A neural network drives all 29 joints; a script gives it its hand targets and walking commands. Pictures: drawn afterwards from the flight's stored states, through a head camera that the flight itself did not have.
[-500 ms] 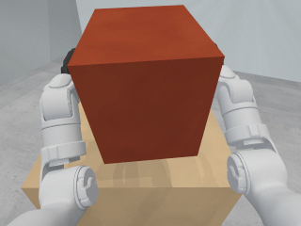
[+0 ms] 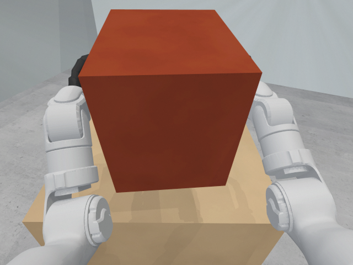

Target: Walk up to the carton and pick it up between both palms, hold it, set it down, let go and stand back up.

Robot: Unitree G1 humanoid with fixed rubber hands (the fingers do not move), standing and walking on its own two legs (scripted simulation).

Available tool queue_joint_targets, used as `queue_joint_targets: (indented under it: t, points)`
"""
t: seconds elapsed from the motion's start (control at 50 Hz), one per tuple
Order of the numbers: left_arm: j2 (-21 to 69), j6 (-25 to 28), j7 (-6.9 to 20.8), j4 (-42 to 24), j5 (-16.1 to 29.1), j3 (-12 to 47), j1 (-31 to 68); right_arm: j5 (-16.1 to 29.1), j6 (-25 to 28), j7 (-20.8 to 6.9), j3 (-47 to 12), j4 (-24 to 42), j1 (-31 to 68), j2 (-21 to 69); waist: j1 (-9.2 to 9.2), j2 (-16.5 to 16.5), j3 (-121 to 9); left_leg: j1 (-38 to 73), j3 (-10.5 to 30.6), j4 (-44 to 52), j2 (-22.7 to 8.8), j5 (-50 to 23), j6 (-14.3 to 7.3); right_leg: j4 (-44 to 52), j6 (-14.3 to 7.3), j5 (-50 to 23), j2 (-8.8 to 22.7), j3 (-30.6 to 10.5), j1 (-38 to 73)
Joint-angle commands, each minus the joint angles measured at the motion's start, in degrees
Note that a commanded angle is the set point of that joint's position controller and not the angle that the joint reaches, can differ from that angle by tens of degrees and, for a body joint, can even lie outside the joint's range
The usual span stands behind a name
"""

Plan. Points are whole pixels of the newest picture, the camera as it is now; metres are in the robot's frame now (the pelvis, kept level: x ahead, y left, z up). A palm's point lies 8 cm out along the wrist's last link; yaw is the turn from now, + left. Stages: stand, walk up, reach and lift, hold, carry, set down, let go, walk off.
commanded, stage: hold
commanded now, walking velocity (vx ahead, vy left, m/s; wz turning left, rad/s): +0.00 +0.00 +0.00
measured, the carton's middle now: (167, 96) +0.41 +0.00 +0.23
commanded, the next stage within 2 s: none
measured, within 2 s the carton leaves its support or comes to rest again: neither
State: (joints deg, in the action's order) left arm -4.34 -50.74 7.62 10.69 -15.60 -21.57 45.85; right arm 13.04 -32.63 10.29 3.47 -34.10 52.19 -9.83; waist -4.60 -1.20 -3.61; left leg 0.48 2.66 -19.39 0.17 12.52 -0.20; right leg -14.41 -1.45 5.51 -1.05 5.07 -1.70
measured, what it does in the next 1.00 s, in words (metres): stands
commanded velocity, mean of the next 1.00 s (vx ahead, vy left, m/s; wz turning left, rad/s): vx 0.00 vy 0.00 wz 0.00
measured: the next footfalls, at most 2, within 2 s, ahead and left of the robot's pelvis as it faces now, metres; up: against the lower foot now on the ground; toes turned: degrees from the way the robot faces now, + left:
none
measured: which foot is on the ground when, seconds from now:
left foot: down 0.00-1.00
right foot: down 0.00-1.00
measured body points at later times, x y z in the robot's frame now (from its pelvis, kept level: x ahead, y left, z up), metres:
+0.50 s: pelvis +0.00 +0.01 +0.00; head -0.08 +0.02 +0.44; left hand +0.37 +0.18 +0.27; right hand +0.38 -0.17 +0.27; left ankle -0.01 +0.12 -0.75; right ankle +0.04 -0.10 -0.75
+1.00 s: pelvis +0.00 +0.01 +0.00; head -0.08 +0.03 +0.44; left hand +0.37 +0.18 +0.27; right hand +0.38 -0.17 +0.28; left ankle -0.01 +0.12 -0.75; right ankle +0.04 -0.10 -0.75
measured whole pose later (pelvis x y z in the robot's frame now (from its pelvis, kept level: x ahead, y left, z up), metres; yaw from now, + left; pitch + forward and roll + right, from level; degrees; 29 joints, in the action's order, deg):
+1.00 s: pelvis +0.00 +0.01 +0.00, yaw +0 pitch -7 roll -1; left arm -3.7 -50.1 7.5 10.0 -15.6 -22.0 45.7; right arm 12.6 -33.5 10.2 4.5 -32.4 52.0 -9.6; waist -5.1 -1.4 -3.3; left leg 0.0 2.5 -19.6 0.6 12.2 -0.6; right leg -14.1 -1.0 4.9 -0.7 4.9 -1.9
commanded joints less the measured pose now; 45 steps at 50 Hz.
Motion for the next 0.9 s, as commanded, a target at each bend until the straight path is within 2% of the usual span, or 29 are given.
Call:
queue_joint_targets:
  t: [0.0,0.28,0.6,0.86,0.88]
  points:
    - [25.88,4.00,8.15,-6.29,9.61,22.90,37.49,8.62,2.10,-7.41,-17.15,17.88,40.12,34.37,-0.11,1.98,-17.65,-13.30,-2.25,4.08,2.48,-12.61,1.41,-2.96,2.37,-12.67,-1.14,-3.49,20.92]
    - [28.13,3.87,7.29,-4.78,10.03,23.85,38.24,6.99,3.05,-9.32,-15.34,14.70,40.83,33.35,0.01,3.09,-16.48,-13.62,-1.56,5.10,0.96,-10.55,2.04,-2.22,1.09,-6.36,-1.52,-3.80,18.78]
    - [26.96,4.06,7.37,-4.75,9.50,22.98,37.59,7.76,3.28,-8.82,-16.24,15.63,41.17,34.17,0.28,1.92,-17.47,-13.48,-2.35,4.48,1.95,-11.46,1.21,-2.61,1.86,-9.98,-1.30,-3.69,20.08]
    - [27.04,4.09,7.56,-4.62,9.71,23.19,37.86,7.58,2.92,-8.54,-15.99,15.67,41.02,34.10,0.03,2.20,-17.16,-13.76,-2.18,4.69,1.86,-10.69,1.37,-2.54,1.77,-9.28,-1.26,-3.73,19.85]
    - [26.95,3.50,7.96,-2.02,9.51,22.35,35.59,7.88,3.22,-7.83,-16.35,20.74,42.88,35.00,-0.90,0.13,-17.24,-15.69,-2.55,4.09,2.67,-10.30,0.80,-2.25,2.35,-12.30,-0.22,-4.68,22.44]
